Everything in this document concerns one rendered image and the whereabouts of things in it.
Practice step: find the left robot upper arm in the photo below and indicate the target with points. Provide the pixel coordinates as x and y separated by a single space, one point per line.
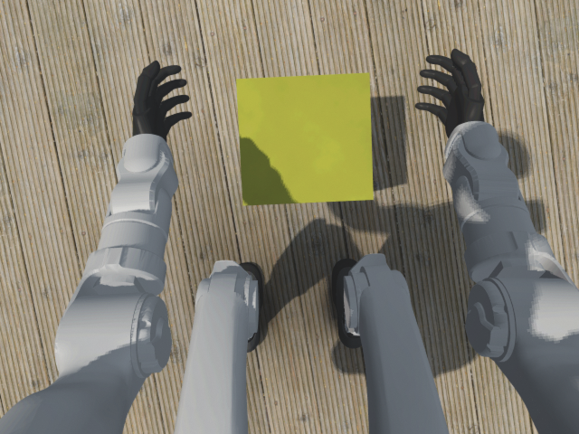
107 346

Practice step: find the robot right hand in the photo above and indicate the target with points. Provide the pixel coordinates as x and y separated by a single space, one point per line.
463 101

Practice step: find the right robot foot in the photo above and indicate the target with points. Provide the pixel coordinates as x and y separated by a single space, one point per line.
340 270

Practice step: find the robot left forearm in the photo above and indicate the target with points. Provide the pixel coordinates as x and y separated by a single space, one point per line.
130 255

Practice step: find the robot left hand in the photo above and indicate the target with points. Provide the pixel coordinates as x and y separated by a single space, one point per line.
149 112

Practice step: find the robot right forearm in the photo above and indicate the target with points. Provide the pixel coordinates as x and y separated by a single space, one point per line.
500 237

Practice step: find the right robot upper arm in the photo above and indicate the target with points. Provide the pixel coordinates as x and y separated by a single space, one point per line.
530 328

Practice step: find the robot left thigh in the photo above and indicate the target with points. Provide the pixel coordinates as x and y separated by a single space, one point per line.
213 398

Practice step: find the carton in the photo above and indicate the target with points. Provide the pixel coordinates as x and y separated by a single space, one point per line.
305 139

